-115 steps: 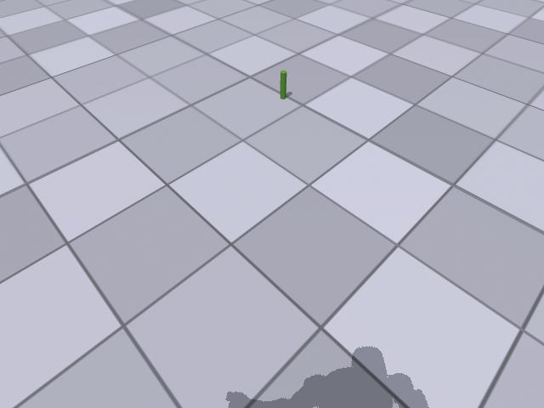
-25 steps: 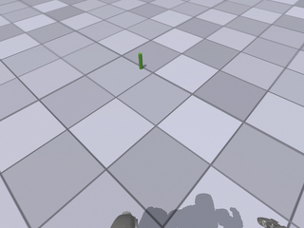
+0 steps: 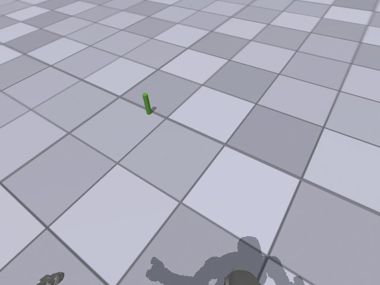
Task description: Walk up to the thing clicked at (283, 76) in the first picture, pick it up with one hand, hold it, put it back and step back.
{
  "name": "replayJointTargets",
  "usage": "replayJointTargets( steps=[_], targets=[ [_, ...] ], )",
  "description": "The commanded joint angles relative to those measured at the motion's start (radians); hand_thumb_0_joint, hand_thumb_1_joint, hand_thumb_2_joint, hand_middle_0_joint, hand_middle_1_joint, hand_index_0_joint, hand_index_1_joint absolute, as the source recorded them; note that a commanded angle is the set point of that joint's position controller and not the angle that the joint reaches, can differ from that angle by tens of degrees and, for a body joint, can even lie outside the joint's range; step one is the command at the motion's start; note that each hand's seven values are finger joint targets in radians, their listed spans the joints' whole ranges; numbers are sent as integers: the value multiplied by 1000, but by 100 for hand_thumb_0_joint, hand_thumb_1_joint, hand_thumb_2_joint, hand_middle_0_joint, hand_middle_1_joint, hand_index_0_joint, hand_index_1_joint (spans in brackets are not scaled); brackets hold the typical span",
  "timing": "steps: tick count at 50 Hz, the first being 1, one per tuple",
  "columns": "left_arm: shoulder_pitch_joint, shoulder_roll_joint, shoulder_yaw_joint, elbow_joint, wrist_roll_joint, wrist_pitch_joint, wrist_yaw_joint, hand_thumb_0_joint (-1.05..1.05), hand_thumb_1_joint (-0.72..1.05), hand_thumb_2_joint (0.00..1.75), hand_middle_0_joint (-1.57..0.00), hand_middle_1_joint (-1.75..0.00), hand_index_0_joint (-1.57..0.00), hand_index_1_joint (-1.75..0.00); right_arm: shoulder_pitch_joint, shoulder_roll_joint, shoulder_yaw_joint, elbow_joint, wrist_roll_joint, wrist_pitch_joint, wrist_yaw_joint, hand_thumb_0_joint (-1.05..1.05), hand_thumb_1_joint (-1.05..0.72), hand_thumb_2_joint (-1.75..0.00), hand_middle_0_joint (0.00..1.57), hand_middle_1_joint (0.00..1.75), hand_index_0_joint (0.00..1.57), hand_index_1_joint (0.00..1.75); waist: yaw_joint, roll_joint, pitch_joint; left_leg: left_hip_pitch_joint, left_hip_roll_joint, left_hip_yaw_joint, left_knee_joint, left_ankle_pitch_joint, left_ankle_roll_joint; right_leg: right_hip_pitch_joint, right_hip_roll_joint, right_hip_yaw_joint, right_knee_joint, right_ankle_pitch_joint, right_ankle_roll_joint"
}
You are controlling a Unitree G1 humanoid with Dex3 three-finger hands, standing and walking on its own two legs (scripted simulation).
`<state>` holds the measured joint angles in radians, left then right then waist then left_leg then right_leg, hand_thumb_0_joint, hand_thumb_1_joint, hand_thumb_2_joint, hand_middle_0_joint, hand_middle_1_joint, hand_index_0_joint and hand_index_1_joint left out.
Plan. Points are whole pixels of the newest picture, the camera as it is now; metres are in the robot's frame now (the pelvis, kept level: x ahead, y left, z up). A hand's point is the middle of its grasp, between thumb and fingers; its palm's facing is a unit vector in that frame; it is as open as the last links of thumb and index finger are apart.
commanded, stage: walk up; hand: left
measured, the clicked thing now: (147, 104) +1.54 +0.29 -0.67
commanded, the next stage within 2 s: none
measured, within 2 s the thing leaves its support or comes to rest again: neither
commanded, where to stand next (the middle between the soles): +1.19 +0.08 m, yaw +1 degrees
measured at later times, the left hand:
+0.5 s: hand (82, 249) +0.27 +0.29 -0.15, palm faces +0.04 -0.93 -0.38, open 7.4 cm
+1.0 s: hand (106, 142) +0.63 +0.29 -0.13, palm faces -0.08 -0.92 -0.38, open 7.4 cm
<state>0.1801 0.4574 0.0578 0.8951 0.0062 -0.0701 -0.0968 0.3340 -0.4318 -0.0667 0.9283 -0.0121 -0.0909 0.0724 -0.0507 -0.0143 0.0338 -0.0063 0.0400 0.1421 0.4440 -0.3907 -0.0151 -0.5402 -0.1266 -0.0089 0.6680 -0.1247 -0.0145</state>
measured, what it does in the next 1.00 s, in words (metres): walks ahead: right foot, then left foot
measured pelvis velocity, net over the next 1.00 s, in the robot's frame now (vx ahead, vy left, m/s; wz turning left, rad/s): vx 0.52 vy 0.01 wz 0.00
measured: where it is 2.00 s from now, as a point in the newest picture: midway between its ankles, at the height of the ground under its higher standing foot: (182, 176)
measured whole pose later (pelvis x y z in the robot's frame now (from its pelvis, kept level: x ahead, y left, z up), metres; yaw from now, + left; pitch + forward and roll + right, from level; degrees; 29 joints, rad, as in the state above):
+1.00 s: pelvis +0.52 +0.01 +0.00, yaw +0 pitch -2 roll +3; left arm 0.20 0.41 0.05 0.91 0.01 -0.05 -0.08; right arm 0.36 -0.41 -0.07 0.89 -0.01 -0.07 0.05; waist -0.05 -0.01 0.08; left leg 0.02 -0.01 0.13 0.46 -0.44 0.01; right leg -0.42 -0.08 -0.05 0.56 -0.10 -0.03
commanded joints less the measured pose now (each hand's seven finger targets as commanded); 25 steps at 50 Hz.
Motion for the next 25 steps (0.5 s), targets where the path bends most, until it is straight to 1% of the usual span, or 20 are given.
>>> replayJointTargets(
  steps=[1, 2, 3, 4, 5, 6, 7, 8, 9, 10, 11, 12, 13, 15, 17, 19, 21, 23, 24, 25],
  targets=[
    [104, 179, 73, -2, 0, -18, 8, 0, 90, 90, -20, -30, -20, -30, -139, -251, -66, -114, 12, -34, -22, 0, -90, -90, 20, 30, 20, 30, 137, 42, -27, -332, 193, -89, 10, 232, 161, 417, 59, -83, -25, 57, -25],
    [196, 211, 89, 16, 3, -25, 20, 0, 90, 90, -20, -30, -20, -30, -106, -216, -54, -108, 8, -31, -23, 0, -90, -90, 20, 30, 20, 30, 183, -59, -94, -341, 139, -49, 246, 367, 134, 549, 78, -67, -54, -40, -49],
    [297, 267, 112, 32, 10, -34, 35, 0, 90, 90, -20, -30, -20, -30, -26, -155, -35, -103, 11, -27, -20, 0, -90, -90, 20, 30, 20, 30, 219, -260, -161, -447, 29, 6, 557, 280, 100, 673, -1, 83, -175, -275, -76],
    [303, 337, 120, 9, 7, -43, 45, 0, 90, 90, -20, -30, -20, -30, 27, -115, -16, -121, 12, -23, -20, 0, -90, -90, 20, 30, 20, 30, 177, -367, -143, -626, -58, -49, 750, -96, 63, 722, -236, 509, -341, -365, -141],
    [266, 358, 116, -4, -17, -41, 48, 0, 90, 90, -20, -30, -20, -30, -12, -220, -42, -112, 11, -17, -30, 0, -90, -90, 20, 30, 20, 30, 180, -276, -128, -708, -38, -120, 851, -130, 50, 737, -324, 715, -430, -349, -221],
    [198, 352, 113, -26, -27, -41, 55, 0, 90, 90, -20, -30, -20, -30, -53, -243, -46, -98, 6, -14, -39, 0, -90, -90, 20, 30, 20, 30, 164, -192, -78, -722, 12, -176, 887, -83, 48, 649, -333, 716, -445, -313, -250],
    [155, 313, 100, -37, -28, -45, 62, 0, 90, 90, -20, -30, -20, -30, -93, -230, -45, -84, 15, -14, -39, 0, -90, -90, 20, 30, 20, 30, 142, -122, -16, -681, 41, -240, 858, 9, 55, 526, -283, 554, -436, -168, -216],
    [114, 283, 88, -40, -24, -49, 66, 0, 90, 90, -20, -30, -20, -30, -97, -216, -42, -81, 26, -9, -34, 0, -90, -90, 20, 30, 20, 30, 111, -99, 9, -628, 55, -236, 809, 61, 64, 447, -222, 410, -417, -82, -190],
    [87, 260, 79, -41, -23, -51, 67, 0, 90, 90, -20, -30, -20, -30, -63, -197, -37, -72, 29, -2, -27, 0, -90, -90, 20, 30, 20, 30, 79, -116, 14, -578, 64, -222, 744, 88, 68, 394, -169, 294, -407, -30, -169],
    [70, 237, 72, -41, -21, -53, 66, 0, 90, 90, -20, -30, -20, -30, -36, -186, -38, -65, 25, 6, -21, 0, -90, -90, 20, 30, 20, 30, 57, -126, 19, -535, 69, -218, 677, 116, 63, 349, -133, 220, -410, -22, -153],
    [58, 223, 68, -44, -19, -57, 66, 0, 90, 90, -20, -30, -20, -30, -14, -181, -42, -57, 20, 14, -15, 0, -90, -90, 20, 30, 20, 30, 45, -125, 15, -509, 64, -209, 644, 148, 54, 326, -112, 157, -421, -9, -154],
    [57, 221, 65, -55, -16, -61, 66, 0, 90, 90, -20, -30, -20, -30, -20, -177, -45, -59, 17, 20, -8, 0, -90, -90, 20, 30, 20, 30, 44, -123, 6, -522, 61, -200, 611, 166, 41, 344, -113, 127, -427, 13, -174],
    [71, 216, 64, -58, -17, -65, 66, 0, 90, 90, -20, -30, -20, -30, -39, -177, -49, -66, 13, 24, -3, 0, -90, -90, 20, 30, 20, 30, 48, -109, 0, -542, 58, -190, 566, 189, 27, 364, -113, 103, -432, 24, -183],
    [70, 229, 67, -71, -9, -71, 65, 0, 90, 90, -20, -30, -20, -30, -113, -166, -50, -95, 5, 28, 8, 0, -90, -90, 20, 30, 20, 30, 60, -98, 25, -540, 79, -168, 417, 205, 4, 319, -128, 72, -472, -82, -204],
    [78, 242, 74, -72, -3, -71, 61, 0, 90, 90, -20, -30, -20, -30, -191, -157, -47, -121, -3, 25, 21, 0, -90, -90, 20, 30, 20, 30, 80, -100, 47, -509, 88, -142, 284, 248, 2, 303, -120, 39, -481, -139, -192],
    [90, 246, 74, -68, -2, -67, 58, 0, 90, 90, -20, -30, -20, -30, -236, -150, -48, -130, -4, 18, 29, 0, -90, -90, 20, 30, 20, 30, 91, -91, 45, -442, 82, -121, 181, 311, 9, 309, -121, 30, -456, -125, -175],
    [116, 253, 76, -58, 0, -59, 59, 0, 90, 90, -20, -30, -20, -30, -245, -152, -55, -123, -4, 12, 31, 0, -90, -90, 20, 30, 20, 30, 99, -66, 4, -387, 64, -105, 135, 326, 31, 365, -138, 30, -397, -74, -163],
    [120, 266, 80, -54, 0, -48, 61, 0, 90, 90, -20, -30, -20, -30, -212, -153, -60, -113, -4, 12, 27, 0, -90, -90, 20, 30, 20, 30, 78, -68, -8, -332, 43, -76, 95, 277, 50, 392, -148, 26, -341, -22, -159],
    [126, 261, 74, -52, -2, -44, 63, 0, 90, 90, -20, -30, -20, -30, -181, -162, -66, -97, -6, 10, 23, 0, -90, -90, 20, 30, 20, 30, 61, -27, -17, -248, 12, -46, 70, 260, 57, 366, -130, -3, -267, 41, -147],
    [139, 229, 61, -61, -1, -41, 66, 0, 90, 90, -20, -30, -20, -30, -62, -201, -79, -62, -18, 4, 15, 0, -90, -90, 20, 30, 20, 30, 5, 63, -91, -82, -4, -59, 53, 206, 88, 337, -75, -48, -49, 152, -120]
  ],
)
